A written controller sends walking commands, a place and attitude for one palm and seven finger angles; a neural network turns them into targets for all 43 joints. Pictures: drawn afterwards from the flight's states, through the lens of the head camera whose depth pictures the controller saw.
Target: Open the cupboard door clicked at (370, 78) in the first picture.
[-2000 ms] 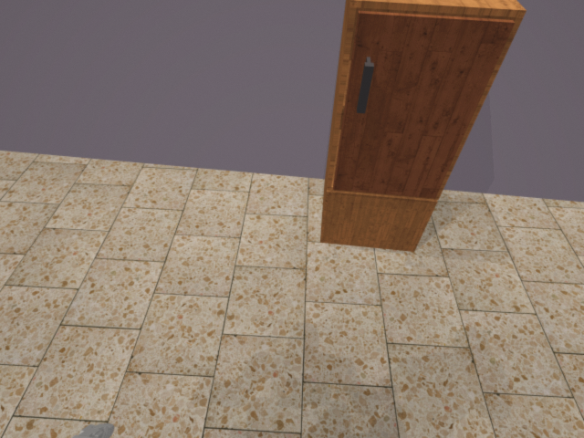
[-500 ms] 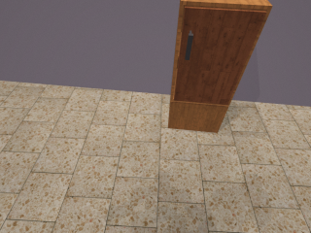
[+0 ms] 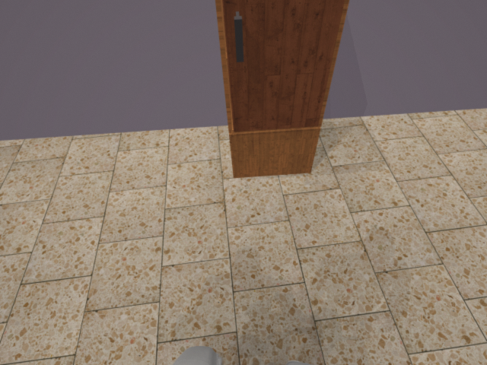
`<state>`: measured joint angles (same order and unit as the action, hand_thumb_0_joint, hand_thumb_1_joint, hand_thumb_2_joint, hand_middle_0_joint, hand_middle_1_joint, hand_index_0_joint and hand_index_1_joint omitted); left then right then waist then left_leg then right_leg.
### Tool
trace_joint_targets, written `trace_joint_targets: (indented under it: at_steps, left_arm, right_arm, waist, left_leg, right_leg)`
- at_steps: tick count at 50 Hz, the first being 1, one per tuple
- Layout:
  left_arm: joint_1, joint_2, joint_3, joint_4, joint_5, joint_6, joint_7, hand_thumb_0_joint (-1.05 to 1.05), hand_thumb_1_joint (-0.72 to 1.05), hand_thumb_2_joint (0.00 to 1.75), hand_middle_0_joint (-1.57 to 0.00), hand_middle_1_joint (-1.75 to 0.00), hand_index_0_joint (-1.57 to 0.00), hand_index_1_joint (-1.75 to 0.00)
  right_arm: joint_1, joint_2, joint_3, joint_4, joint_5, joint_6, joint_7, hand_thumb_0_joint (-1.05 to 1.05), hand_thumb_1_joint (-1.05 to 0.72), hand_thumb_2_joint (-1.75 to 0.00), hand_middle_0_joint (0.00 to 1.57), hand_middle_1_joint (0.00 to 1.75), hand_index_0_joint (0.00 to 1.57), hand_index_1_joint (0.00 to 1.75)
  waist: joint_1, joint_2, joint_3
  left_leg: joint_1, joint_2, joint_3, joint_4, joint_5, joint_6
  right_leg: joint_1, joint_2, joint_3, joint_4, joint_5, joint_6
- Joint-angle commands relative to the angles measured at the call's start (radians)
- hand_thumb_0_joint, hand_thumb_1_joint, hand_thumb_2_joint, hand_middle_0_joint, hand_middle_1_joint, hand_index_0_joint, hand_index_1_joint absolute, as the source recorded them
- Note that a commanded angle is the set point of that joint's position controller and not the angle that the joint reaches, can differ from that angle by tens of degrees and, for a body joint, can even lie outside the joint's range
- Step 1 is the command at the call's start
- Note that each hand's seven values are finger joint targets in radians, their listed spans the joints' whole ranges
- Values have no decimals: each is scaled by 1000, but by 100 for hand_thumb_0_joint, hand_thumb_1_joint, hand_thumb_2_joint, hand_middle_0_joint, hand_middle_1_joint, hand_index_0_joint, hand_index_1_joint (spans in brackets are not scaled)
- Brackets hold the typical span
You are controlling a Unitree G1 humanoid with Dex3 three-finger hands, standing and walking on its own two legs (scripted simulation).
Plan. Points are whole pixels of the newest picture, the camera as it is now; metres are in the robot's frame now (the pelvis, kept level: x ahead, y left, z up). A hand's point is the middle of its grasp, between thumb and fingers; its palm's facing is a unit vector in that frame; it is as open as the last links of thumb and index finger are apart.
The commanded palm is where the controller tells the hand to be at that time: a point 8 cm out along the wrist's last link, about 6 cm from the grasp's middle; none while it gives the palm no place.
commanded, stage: walk to a spot facing it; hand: left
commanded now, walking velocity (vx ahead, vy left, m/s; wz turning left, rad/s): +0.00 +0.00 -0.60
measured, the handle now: (238, 37) +1.02 +0.11 +0.02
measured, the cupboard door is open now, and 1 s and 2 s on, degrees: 0 0 0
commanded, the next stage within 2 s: turn to face it in 1.60 s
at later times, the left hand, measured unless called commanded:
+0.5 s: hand out of the picture +0.10 +0.26 -0.15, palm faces -0.21 -0.95 -0.23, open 7.4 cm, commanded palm none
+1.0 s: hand (196, 347) +0.17 +0.11 -0.14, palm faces -0.58 -0.79 -0.21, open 7.4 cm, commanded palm none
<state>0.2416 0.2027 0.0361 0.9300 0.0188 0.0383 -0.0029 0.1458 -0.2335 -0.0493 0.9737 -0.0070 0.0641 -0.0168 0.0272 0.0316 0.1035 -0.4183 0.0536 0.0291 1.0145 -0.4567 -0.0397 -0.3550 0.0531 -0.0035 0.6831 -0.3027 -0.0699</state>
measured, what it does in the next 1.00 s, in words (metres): steps on the spot, turning right: left foot, then right foot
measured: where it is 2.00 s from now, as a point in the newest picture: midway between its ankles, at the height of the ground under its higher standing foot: (315, 357)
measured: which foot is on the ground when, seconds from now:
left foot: up 0.00-0.36, down 0.38-0.82, up 0.84-1.00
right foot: down 0.00-0.38, up 0.40-0.80, down 0.82-1.00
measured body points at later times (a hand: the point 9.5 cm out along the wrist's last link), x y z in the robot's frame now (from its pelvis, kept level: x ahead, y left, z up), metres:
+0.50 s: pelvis -0.03 +0.06 +0.02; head +0.00 +0.08 +0.47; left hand +0.11 +0.31 -0.13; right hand -0.02 -0.22 -0.10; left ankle -0.03 +0.16 -0.72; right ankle -0.04 -0.07 -0.64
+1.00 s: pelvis -0.01 +0.00 +0.02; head +0.00 -0.01 +0.47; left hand +0.20 +0.16 -0.12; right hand -0.16 -0.23 -0.13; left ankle +0.08 +0.11 -0.66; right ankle -0.11 -0.07 -0.72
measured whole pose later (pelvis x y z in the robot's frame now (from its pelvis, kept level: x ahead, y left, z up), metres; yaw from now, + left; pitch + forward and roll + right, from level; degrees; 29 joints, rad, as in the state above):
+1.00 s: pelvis -0.01 +0.00 +0.02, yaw -36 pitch +0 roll -1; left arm 0.24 0.21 0.05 0.94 0.02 -0.02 -0.01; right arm 0.30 -0.26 -0.06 0.98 -0.03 0.03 0.01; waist -0.03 0.02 0.02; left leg -0.51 0.14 0.08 1.03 -0.35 -0.07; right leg -0.16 0.01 -0.03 0.47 -0.31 -0.01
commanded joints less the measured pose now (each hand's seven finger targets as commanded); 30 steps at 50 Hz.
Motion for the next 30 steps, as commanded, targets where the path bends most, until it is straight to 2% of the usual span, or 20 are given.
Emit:
trace_joint_targets:
  at_steps: [1,3,6,10,12,14,15,16,17,18,19,20,21,22,23,24,25,27,29,30]
  left_arm:
    - [-16,212,61,-97,0,-25,19,0,90,90,-20,-30,-20,-30]
    - [14,206,65,-89,-1,-27,17,0,90,90,-20,-30,-20,-30]
    - [46,205,70,-77,1,-23,14,0,90,90,-20,-30,-20,-30]
    - [50,214,78,-78,7,-16,14,0,90,90,-20,-30,-20,-30]
    - [38,223,81,-86,10,-8,12,0,90,90,-20,-30,-20,-30]
    - [5,234,84,-94,12,-2,11,0,90,90,-20,-30,-20,-30]
    - [-6,234,83,-93,11,1,11,0,90,90,-20,-30,-20,-30]
    - [-29,234,83,-100,8,4,10,0,90,90,-20,-30,-20,-30]
    - [-57,214,80,-114,3,5,7,0,90,90,-20,-30,-20,-30]
    - [-64,163,73,-135,-5,9,-1,0,90,90,-20,-30,-20,-30]
    - [-54,134,74,-148,-3,9,-11,0,90,90,-20,-30,-20,-30]
    - [-74,175,89,-142,11,14,-10,0,90,90,-20,-30,-20,-30]
    - [-59,201,103,-113,21,15,-20,0,90,90,-20,-30,-20,-30]
    - [-15,171,99,-97,20,18,-30,0,90,90,-20,-30,-20,-30]
    - [-4,151,91,-89,18,20,-35,0,90,90,-20,-30,-20,-30]
    - [-17,139,83,-95,14,21,-37,0,90,90,-20,-30,-20,-30]
    - [-40,133,78,-98,12,20,-39,0,90,90,-20,-30,-20,-30]
    - [-94,119,69,-118,6,19,-39,0,90,90,-20,-30,-20,-30]
    - [-143,114,63,-129,4,20,-39,0,90,90,-20,-30,-20,-30]
    - [-155,111,61,-132,5,19,-42,0,90,90,-20,-30,-20,-30]
  right_arm:
    - [-12,-114,-34,-90,-11,-39,0,0,-90,-90,20,30,20,30]
    - [-7,-102,-32,-86,-12,-36,-4,0,-90,-90,20,30,20,30]
    - [-21,-91,-31,-97,-11,-36,-7,0,-90,-90,20,30,20,30]
    - [-24,-88,-29,-115,-4,-42,-12,0,-90,-90,20,30,20,30]
    - [-26,-87,-26,-121,0,-47,-14,0,-90,-90,20,30,20,30]
    - [28,-90,-25,-121,7,-54,-18,0,-90,-90,20,30,20,30]
    - [60,-89,-25,-112,11,-58,-20,0,-90,-90,20,30,20,30]
    - [112,-95,-25,-101,12,-64,-24,0,-90,-90,20,30,20,30]
    - [174,-117,-30,-87,12,-72,-31,0,-90,-90,20,30,20,30]
    - [184,-185,-42,-95,0,-78,-34,0,-90,-90,20,30,20,30]
    - [109,-254,-52,-131,-9,-72,-34,0,-90,-90,20,30,20,30]
    - [29,-237,-47,-153,-7,-72,-34,0,-90,-90,20,30,20,30]
    - [-29,-169,-28,-163,-13,-74,-32,0,-90,-90,20,30,20,30]
    - [-63,-156,-20,-176,-17,-79,-32,0,-90,-90,20,30,20,30]
    - [-52,-146,-20,-173,-17,-83,-30,0,-90,-90,20,30,20,30]
    - [-20,-146,-21,-167,-17,-85,-30,0,-90,-90,20,30,20,30]
    - [16,-138,-21,-156,-15,-86,-30,0,-90,-90,20,30,20,30]
    - [94,-149,-29,-131,-16,-86,-29,0,-90,-90,20,30,20,30]
    - [143,-163,-36,-113,-16,-85,-26,0,-90,-90,20,30,20,30]
    - [167,-168,-37,-103,-19,-86,-23,0,-90,-90,20,30,20,30]
  waist:
    - [-17,-125,-137]
    - [-8,-123,-162]
    - [7,-139,-166]
    - [14,-162,-179]
    - [20,-158,-174]
    - [0,-190,-193]
    - [-12,-195,-201]
    - [-38,-192,-216]
    - [-72,-146,-227]
    - [-80,50,-191]
    - [-54,258,-121]
    - [-39,256,-87]
    - [-3,114,-56]
    - [29,80,-53]
    - [26,73,-61]
    - [11,99,-66]
    - [-7,92,-64]
    - [-40,104,-71]
    - [-65,115,-73]
    - [-74,127,-88]
  left_leg:
    - [-104,20,-63,128,102,-18]
    - [-102,7,-54,93,107,-26]
    - [-106,-7,-51,22,91,-30]
    - [-57,-19,-48,-102,46,-23]
    - [8,-35,-47,-218,21,-9]
    - [87,-56,-48,-352,19,10]
    - [145,-68,-34,-437,47,15]
    - [241,-77,-26,-549,112,25]
    - [380,-33,-55,-648,152,47]
    - [478,149,-264,-789,20,111]
    - [374,394,-444,-858,17,175]
    - [204,441,-464,-847,91,213]
    - [122,339,-318,-816,162,196]
    - [120,267,-202,-784,230,177]
    - [166,220,-127,-755,307,162]
    - [224,207,-91,-728,379,165]
    - [266,204,-67,-709,455,164]
    - [348,232,-63,-685,562,184]
    - [379,260,-56,-672,628,193]
    - [405,272,-53,-677,600,193]
  right_leg:
    - [117,-261,413,-396,133,-90]
    - [153,-242,399,-385,161,-85]
    - [197,-225,416,-382,186,-84]
    - [197,-226,469,-390,148,-102]
    - [153,-209,501,-394,140,-104]
    - [131,-197,522,-389,166,-91]
    - [112,-180,513,-377,185,-69]
    - [67,-156,501,-359,177,-37]
    - [-44,-109,453,-313,85,8]
    - [-254,9,328,-151,-82,63]
    - [-345,76,125,176,-211,107]
    - [-311,-11,140,352,-196,129]
    - [-238,-15,131,474,-120,134]
    - [-230,-17,88,557,-77,141]
    - [-248,-23,66,574,-55,146]
    - [-269,-34,50,550,-53,151]
    - [-292,-42,33,525,-50,154]
    - [-293,-65,15,436,-78,159]
    - [-259,-85,-9,340,-105,160]
    - [-247,-88,-25,298,-115,157]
